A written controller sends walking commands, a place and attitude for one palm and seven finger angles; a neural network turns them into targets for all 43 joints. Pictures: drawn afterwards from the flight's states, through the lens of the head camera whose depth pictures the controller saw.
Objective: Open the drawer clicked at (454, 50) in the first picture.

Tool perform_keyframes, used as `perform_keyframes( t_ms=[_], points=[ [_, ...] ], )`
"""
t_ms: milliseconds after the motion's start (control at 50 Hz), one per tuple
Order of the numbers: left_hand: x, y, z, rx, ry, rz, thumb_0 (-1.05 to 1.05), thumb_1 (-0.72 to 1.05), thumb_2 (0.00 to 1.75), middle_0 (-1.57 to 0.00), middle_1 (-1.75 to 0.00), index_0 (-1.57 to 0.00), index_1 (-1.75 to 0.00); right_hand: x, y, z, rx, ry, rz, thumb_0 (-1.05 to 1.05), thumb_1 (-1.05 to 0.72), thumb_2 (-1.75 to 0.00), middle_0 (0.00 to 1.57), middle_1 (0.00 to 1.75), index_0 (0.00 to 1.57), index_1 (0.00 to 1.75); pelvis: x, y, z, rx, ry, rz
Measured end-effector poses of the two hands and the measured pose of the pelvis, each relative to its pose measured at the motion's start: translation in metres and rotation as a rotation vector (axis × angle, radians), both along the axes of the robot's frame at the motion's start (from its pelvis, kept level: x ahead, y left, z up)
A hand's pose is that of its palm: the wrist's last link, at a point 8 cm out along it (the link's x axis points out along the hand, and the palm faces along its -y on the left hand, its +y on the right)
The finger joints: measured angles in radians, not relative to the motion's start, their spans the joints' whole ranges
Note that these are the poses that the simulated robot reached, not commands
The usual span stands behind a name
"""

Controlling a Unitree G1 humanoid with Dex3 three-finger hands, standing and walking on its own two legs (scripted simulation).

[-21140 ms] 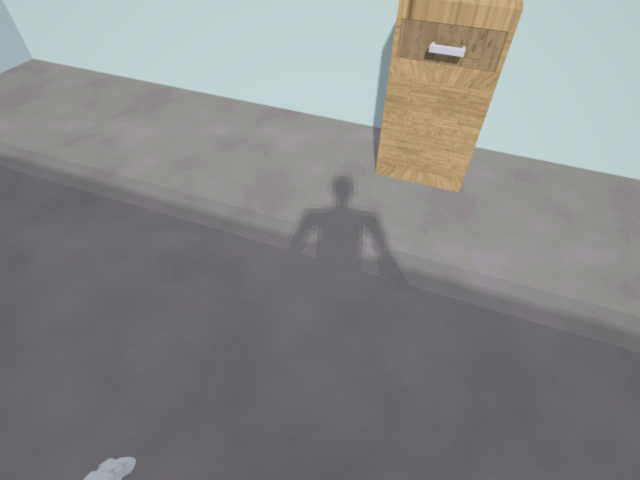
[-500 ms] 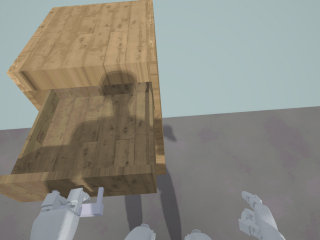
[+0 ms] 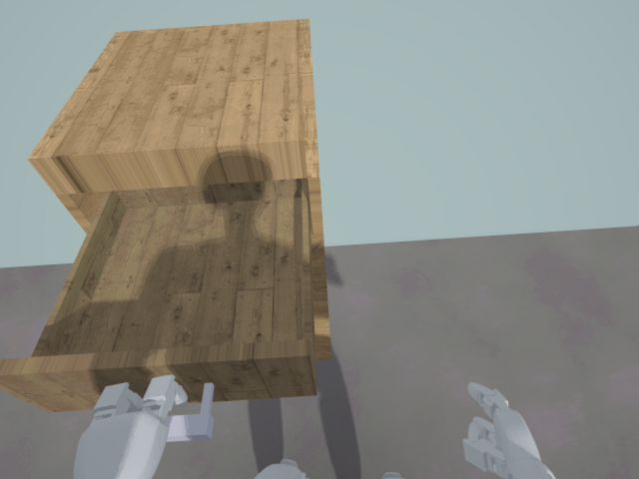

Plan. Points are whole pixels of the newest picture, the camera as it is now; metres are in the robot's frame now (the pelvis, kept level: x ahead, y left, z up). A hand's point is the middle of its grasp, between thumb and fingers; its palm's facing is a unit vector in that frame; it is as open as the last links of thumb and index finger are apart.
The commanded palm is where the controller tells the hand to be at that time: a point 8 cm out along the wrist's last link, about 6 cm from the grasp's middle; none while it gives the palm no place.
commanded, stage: lift the hand off the handle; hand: left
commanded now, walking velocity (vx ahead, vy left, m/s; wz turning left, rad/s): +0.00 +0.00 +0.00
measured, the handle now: (159, 411) +0.20 +0.23 -0.02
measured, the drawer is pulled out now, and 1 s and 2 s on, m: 0.30 0.30 0.30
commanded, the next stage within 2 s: none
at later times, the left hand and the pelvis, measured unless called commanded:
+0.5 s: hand (132, 450) +0.15 +0.23 +0.01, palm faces -0.05 -0.13 -0.99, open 13.6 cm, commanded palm +0.14 +0.23 +0.07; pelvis +0.01 +0.01 +0.02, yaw -1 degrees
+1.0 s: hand (118, 438) +0.16 +0.23 +0.04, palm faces +0.00 -0.15 -0.99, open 13.5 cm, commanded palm +0.14 +0.22 +0.11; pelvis +0.02 +0.01 +0.03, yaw -1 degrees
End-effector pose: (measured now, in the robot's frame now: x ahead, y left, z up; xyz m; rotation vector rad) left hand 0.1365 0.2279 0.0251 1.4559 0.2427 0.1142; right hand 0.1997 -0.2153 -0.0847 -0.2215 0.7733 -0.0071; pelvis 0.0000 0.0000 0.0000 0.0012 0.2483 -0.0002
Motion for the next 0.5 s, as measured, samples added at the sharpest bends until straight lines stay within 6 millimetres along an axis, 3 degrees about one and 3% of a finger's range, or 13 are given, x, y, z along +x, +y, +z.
perform_keyframes(
  t_ms=[200,500],
  points=[
    [-0.001,0.004,0.020,-0.008,-0.034,-0.012,-0.01,-0.49,0.30,-0.32,-1.21,-0.35,-1.21,0.002,-0.008,0.012,-0.016,-0.013,-0.009,0.01,-0.90,-0.90,0.20,0.30,0.20,0.30,0.006,0.005,0.007,-0.004,-0.017,-0.006],
    [0.000,0.006,0.036,-0.017,-0.020,-0.010,-0.01,-0.49,0.30,-0.31,-1.20,-0.38,-1.21,0.009,0.011,0.019,0.036,-0.018,0.019,0.01,-0.90,-0.90,0.20,0.30,0.21,0.30,0.012,0.009,0.016,-0.004,-0.041,-0.009]
  ],
)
